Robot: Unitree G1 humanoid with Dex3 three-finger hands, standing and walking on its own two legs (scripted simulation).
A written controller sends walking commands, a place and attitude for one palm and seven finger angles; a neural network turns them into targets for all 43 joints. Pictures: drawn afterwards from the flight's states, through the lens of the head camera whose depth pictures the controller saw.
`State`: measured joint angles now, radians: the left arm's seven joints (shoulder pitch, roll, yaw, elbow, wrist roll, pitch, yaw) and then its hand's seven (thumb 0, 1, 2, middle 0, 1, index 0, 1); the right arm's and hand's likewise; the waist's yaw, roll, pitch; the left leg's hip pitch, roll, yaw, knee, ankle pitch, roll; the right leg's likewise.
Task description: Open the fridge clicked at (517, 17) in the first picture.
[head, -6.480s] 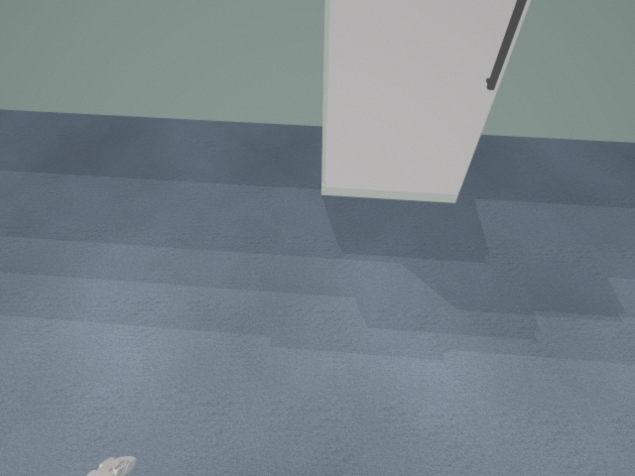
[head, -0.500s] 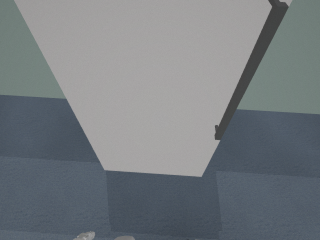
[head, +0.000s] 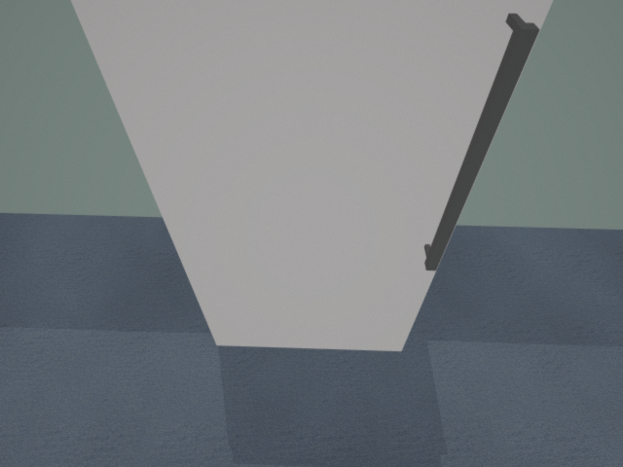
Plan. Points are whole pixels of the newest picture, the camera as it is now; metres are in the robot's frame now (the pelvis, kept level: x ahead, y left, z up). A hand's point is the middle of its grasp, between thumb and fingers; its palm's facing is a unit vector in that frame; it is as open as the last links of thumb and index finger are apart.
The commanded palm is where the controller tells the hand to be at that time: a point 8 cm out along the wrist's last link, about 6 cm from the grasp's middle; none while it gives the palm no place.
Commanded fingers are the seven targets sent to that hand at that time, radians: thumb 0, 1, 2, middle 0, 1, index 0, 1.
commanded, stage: come to a stop and stand still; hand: right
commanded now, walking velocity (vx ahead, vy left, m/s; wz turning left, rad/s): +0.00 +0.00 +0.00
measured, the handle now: (462, 173) +0.55 -0.22 +0.08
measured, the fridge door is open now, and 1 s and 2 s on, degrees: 0 0 0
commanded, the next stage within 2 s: look again from close up in 0.80 s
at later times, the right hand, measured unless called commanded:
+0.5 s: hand out of the picture +0.00 -0.19 -0.18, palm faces +0.02 +0.98 -0.20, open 7.3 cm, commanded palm none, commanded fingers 0.00 -0.90 -0.90 0.20 0.30 0.20 0.30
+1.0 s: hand out of the picture +0.03 -0.20 -0.17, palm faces +0.02 +0.98 -0.21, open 7.3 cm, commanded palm none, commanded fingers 0.00 -0.90 -0.90 0.20 0.30 0.20 0.30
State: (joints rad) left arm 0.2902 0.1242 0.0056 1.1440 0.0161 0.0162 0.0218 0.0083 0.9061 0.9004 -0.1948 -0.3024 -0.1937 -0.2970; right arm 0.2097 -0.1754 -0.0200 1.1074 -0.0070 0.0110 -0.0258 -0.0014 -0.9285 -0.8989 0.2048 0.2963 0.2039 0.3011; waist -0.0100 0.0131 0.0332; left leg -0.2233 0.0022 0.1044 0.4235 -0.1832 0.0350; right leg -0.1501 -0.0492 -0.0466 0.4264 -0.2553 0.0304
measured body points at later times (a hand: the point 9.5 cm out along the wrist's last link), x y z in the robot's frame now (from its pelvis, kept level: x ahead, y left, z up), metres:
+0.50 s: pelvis +0.00 -0.02 -0.01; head +0.00 -0.01 +0.44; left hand -0.01 +0.19 -0.17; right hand +0.00 -0.24 -0.16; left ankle +0.03 +0.09 -0.74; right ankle -0.02 -0.14 -0.74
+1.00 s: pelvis +0.01 -0.03 +0.00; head +0.02 -0.02 +0.45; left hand +0.02 +0.20 -0.16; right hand +0.03 -0.25 -0.16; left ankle +0.03 +0.09 -0.74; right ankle -0.02 -0.14 -0.74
